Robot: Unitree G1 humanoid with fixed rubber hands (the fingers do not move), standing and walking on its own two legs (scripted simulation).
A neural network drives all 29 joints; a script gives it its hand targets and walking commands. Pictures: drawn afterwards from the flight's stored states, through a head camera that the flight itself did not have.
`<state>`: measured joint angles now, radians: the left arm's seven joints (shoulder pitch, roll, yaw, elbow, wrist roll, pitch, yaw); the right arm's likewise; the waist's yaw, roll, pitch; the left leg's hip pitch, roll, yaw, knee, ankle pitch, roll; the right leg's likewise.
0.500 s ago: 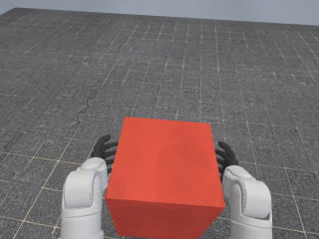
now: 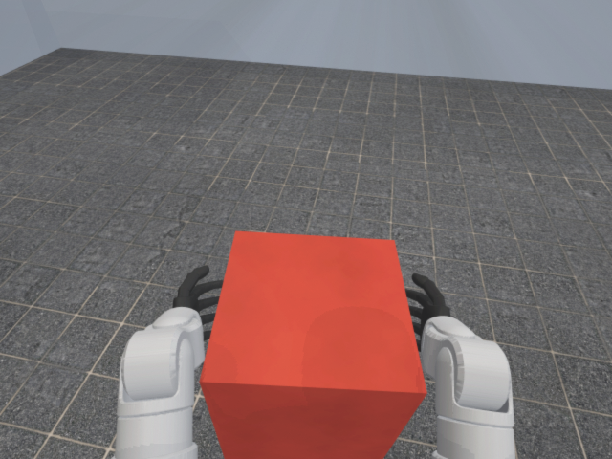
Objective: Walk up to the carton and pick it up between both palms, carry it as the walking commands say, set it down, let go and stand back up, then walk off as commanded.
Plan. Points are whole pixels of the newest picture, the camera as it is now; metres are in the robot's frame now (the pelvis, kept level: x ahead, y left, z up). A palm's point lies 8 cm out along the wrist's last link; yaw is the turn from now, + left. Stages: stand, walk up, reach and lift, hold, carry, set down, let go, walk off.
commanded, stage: carry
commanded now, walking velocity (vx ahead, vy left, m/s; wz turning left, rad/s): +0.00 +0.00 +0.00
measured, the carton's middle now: (308, 353) +0.27 +0.01 +0.02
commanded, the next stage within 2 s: hold in 1.24 s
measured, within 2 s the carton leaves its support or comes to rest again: neither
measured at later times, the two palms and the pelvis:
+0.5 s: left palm (201, 323) +0.28 +0.15 +0.07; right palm (436, 334) +0.28 -0.16 +0.06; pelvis +0.00 -0.01 +0.00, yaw +0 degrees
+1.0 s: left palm (206, 321) +0.29 +0.14 +0.06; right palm (436, 333) +0.28 -0.16 +0.05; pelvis +0.01 -0.01 +0.00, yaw +0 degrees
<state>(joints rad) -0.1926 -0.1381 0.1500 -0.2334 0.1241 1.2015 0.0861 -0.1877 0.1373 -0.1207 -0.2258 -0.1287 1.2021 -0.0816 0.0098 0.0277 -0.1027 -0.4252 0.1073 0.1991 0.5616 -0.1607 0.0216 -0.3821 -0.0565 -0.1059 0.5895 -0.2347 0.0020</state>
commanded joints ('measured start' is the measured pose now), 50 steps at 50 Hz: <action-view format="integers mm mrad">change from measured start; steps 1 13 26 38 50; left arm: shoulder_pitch -528 -499 -468 -402 -378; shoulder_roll -918 -898 -858 -811 -777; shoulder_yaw -710 -673 -624 -592 -589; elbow -81 -53 26 69 60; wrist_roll -407 -348 -287 -246 -237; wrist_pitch -27 -103 -224 -290 -320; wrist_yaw -270 -253 -239 -226 -213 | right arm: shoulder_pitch -522 -509 -478 -413 -390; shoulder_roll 915 898 851 791 754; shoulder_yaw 681 653 597 560 552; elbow -71 -50 26 60 49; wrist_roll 375 348 285 245 242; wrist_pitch -34 -105 -222 -288 -318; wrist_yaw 247 248 236 227 219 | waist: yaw -13 -11 -10 -11 -11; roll -31 -13 -28 -26 -22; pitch -239 -285 -296 -293 -282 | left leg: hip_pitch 142 160 195 196 193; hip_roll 72 73 69 71 74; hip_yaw -141 -134 -116 -110 -110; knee -166 -157 -122 -109 -111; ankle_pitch -217 -146 -62 -19 -30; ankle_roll -20 -18 -19 -22 -24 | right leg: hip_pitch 10 47 46 65 67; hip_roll -71 -69 -80 -84 -82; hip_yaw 103 95 99 97 99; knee -176 -154 -158 -141 -139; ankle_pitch -118 -36 1 44 37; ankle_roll -11 -19 -23 -22 -22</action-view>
